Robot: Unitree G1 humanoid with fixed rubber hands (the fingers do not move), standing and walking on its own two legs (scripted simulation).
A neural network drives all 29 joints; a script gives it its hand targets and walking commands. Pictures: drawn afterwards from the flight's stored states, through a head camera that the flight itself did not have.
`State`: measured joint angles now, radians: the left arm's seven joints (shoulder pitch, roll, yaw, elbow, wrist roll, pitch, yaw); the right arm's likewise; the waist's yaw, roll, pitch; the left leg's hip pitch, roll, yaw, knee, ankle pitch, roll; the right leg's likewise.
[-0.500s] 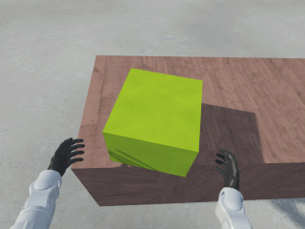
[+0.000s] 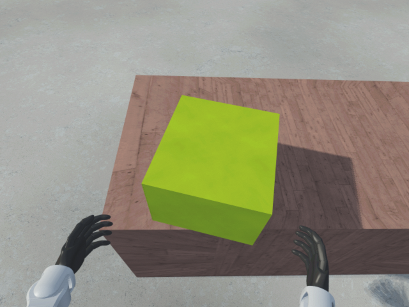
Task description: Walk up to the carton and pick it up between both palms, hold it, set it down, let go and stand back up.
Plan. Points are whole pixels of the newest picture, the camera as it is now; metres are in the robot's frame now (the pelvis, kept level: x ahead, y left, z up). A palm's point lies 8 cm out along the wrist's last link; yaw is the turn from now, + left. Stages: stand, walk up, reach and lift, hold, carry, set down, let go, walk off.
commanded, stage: set down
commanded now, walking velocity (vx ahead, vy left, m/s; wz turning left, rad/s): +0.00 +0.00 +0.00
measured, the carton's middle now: (215, 167) +0.47 -0.03 -0.08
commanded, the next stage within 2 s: let go in 1.78 s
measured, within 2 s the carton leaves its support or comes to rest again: neither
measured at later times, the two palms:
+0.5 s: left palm (65, 262) +0.23 +0.28 -0.03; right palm (307, 270) +0.20 -0.18 -0.03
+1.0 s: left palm (75, 270) +0.22 +0.26 -0.05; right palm (312, 273) +0.19 -0.20 -0.05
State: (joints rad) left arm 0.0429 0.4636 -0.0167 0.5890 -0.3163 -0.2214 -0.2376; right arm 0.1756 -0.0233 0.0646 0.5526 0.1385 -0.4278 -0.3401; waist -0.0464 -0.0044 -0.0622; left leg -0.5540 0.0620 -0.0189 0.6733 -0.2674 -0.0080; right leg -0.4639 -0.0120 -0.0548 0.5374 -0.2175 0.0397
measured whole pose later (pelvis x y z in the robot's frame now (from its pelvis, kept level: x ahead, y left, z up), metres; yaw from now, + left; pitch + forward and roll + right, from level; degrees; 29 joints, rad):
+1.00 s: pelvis +0.03 +0.00 +0.01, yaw +1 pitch +0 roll -3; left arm 0.16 0.40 -0.02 0.57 -0.18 -0.08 -0.14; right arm 0.19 -0.02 -0.02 0.64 0.14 -0.36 -0.14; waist -0.05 0.02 0.03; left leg -0.32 0.06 -0.02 0.64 -0.32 -0.01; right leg -0.23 -0.01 -0.06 0.49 -0.27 0.04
